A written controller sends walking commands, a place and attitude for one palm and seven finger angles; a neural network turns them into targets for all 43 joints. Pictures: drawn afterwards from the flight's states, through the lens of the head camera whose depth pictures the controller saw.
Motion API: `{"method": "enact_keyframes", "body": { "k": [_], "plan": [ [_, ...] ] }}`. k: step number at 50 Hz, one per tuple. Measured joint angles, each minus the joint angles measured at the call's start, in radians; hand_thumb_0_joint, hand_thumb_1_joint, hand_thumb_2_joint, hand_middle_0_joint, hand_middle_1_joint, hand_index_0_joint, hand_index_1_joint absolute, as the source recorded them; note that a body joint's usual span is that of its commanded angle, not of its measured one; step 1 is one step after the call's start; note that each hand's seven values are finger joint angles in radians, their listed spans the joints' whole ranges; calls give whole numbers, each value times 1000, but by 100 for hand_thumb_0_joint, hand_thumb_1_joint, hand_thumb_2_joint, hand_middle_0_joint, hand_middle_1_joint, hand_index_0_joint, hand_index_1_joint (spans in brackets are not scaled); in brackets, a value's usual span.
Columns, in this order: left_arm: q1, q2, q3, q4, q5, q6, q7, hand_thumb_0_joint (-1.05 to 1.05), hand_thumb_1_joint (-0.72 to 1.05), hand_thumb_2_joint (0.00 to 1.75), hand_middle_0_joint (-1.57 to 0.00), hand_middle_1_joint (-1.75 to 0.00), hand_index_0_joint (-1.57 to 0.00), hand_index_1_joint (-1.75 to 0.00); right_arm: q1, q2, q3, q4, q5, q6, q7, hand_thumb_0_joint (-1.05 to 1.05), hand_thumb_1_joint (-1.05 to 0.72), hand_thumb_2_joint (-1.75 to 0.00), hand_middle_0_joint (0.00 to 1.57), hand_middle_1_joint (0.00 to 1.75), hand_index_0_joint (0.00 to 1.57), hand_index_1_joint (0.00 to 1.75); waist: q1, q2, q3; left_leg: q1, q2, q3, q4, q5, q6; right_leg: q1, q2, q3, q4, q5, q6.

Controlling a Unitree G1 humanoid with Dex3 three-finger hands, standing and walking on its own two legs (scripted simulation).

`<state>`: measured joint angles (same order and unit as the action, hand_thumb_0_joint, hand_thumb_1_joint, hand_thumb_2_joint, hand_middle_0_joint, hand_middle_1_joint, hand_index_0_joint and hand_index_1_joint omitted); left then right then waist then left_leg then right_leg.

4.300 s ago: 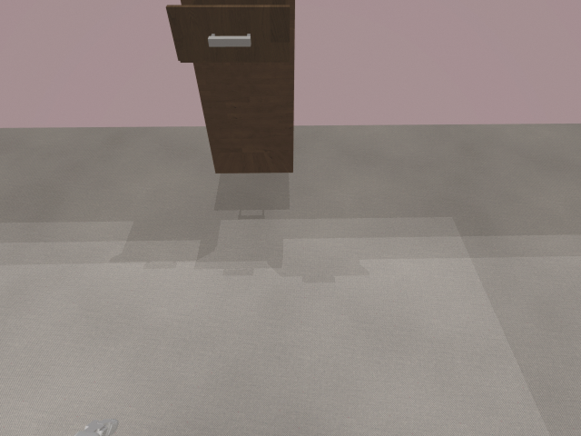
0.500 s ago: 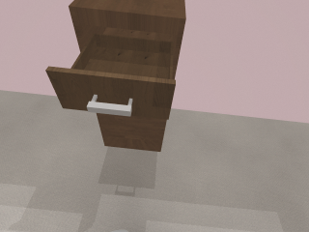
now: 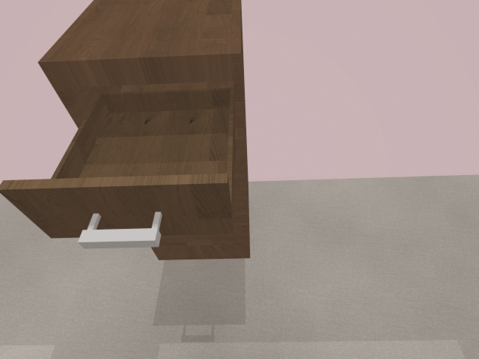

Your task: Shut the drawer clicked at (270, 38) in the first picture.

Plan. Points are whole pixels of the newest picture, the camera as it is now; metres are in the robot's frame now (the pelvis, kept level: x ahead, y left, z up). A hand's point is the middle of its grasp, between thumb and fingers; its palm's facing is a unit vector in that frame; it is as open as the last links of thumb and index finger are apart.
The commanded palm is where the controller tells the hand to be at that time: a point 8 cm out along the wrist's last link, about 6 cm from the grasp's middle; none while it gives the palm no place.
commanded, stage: come to a stop and stand still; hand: left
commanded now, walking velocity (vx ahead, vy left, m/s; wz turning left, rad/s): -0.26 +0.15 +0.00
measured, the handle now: (123, 228) +0.33 +0.21 +0.05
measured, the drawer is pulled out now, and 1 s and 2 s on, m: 0.28 0.28 0.28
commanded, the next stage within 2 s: look again from close up in 1.12 s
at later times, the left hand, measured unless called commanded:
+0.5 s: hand out of the picture -0.04 +0.24 -0.17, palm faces +0.07 -0.97 -0.22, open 7.4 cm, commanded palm none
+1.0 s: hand out of the picture -0.06 +0.13 -0.17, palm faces +0.05 -0.99 -0.16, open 7.3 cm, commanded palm none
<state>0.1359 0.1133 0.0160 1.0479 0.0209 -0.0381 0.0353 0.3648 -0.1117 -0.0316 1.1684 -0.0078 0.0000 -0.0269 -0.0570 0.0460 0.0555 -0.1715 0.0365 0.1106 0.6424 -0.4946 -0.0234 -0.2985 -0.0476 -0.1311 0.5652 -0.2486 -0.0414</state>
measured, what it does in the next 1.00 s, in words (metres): steps on the spot: left foot, then right foot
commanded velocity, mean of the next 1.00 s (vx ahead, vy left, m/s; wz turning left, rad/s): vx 0.03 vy -0.03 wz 0.00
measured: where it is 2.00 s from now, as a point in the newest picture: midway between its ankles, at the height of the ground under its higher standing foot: outside the picture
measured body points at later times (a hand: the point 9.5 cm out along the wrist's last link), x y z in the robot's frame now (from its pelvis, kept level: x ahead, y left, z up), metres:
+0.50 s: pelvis -0.04 +0.04 +0.01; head -0.04 +0.05 +0.46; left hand -0.05 +0.29 -0.15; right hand +0.01 -0.19 -0.14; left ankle -0.03 +0.16 -0.73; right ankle -0.06 -0.08 -0.68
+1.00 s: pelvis -0.04 -0.02 +0.01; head -0.04 -0.03 +0.46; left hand -0.06 +0.18 -0.15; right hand -0.06 -0.23 -0.16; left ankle -0.04 +0.15 -0.73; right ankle -0.08 -0.08 -0.73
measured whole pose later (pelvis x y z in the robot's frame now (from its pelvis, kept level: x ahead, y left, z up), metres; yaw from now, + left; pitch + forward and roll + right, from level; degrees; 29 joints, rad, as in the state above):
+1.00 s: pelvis -0.04 -0.02 +0.01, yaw +0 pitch -2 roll +0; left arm 0.31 0.08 0.00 1.16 0.01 0.00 0.04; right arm 0.28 -0.12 -0.01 1.18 -0.01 0.02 -0.04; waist -0.01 0.02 0.03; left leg -0.17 0.10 0.02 0.42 -0.21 -0.08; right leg -0.11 0.06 -0.08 0.42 -0.30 -0.08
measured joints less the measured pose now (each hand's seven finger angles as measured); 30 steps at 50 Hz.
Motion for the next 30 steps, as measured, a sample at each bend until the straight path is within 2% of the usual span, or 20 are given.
{"method": "enact_keyframes", "body": {
  "k": [2, 5, 9, 12, 15, 16, 19, 21, 24, 27, 30],
  "plan": [
    [-15, -6, 8, -11, -3, 2, 14, -1, 92, 90, -20, -30, -20, -30, -26, -1, -7, -11, 5, 17, -5, 0, -91, -90, 20, 30, 20, 30, 10, -9, 10, -60, -8, -29, 112, -52, -9, 9, -6, -6, -17, 5, -6],
    [-35, -3, 18, -31, 4, 16, 21, -2, 93, 90, -20, -30, -20, -30, -78, -19, -21, -44, 2, 39, -6, 0, -91, -90, 20, 30, 20, 30, 31, -19, 28, -146, -18, -63, 248, -51, -18, 14, -19, -8, -40, 27, -4],
    [-29, 18, 27, -45, 12, 43, 20, -2, 93, 90, -20, -30, -20, -30, -149, -57, -38, -105, -3, 53, 2, 0, -91, -90, 20, 30, 20, 30, 46, -25, 37, -204, -15, -80, 286, 3, -28, 3, -31, 1, -55, 55, 8],
    [-9, 43, 34, -45, 17, 59, 15, -1, 92, 90, -20, -30, -20, -30, -185, -77, -41, -145, -4, 44, 8, 0, -92, -90, 20, 30, 20, 30, 55, -38, 33, -181, -6, -76, 193, 39, -26, -12, -37, 11, -51, 70, 20],
    [26, 67, 36, -35, 11, 71, 10, -1, 91, 90, -20, -30, -20, -30, -187, -90, -31, -169, -6, 17, 12, 0, -92, -90, 20, 30, 20, 30, 61, -41, 8, -81, 8, -71, -51, 154, -16, -36, -32, 17, -15, 65, 39],
    [35, 75, 37, -28, 6, 76, 8, -1, 91, 90, -20, -30, -20, -30, -183, -89, -29, -167, -9, 6, 12, 0, -92, -90, 20, 30, 20, 30, 59, -45, 1, -72, 7, -74, -84, 208, -8, -48, -30, 21, 14, 38, 47],
    [70, 96, 42, -1, 3, 92, -1, 0, 91, 90, -20, -30, -20, -30, -162, -63, -10, -153, -24, 8, 11, 0, -92, -90, 20, 30, 20, 30, 62, -75, -23, -58, -7, -70, -104, 228, 14, -62, -6, 80, 107, -101, 56],
    [96, 102, 45, 13, 5, 96, -11, 0, 91, 90, -20, -30, -19, -30, -145, -46, 3, -141, -25, 10, 7, 0, -91, -90, 20, 30, 20, 30, 65, -82, -40, -40, -10, -73, -163, 255, 19, -78, 15, 110, 210, -110, 60],
    [142, 102, 45, 26, 7, 89, -21, 0, 91, 90, -20, -30, -19, -30, -132, -34, 5, -126, -24, 12, -3, 0, -93, -90, 20, 30, 20, 30, 73, -85, -53, -24, -12, -68, -237, 300, 20, -83, 30, 123, 309, -105, 68],
    [183, 92, 38, 43, 8, 89, -25, 0, 91, 90, -20, -30, -19, -30, -128, -34, 2, -119, -22, 6, -3, 0, -93, -90, 21, 30, 20, 30, 69, -83, -52, -22, -11, -57, -273, 323, 17, -53, 24, 111, 292, -132, 73],
    [201, 73, 25, 63, 4, 86, -24, 0, 91, 90, -20, -30, -19, -30, -127, -38, -1, -109, -23, 2, -1, 0, -93, -90, 21, 30, 20, 30, 56, -72, -39, -37, -7, -53, -269, 326, 6, 15, 18, 96, 154, -162, 70]
  ]
}}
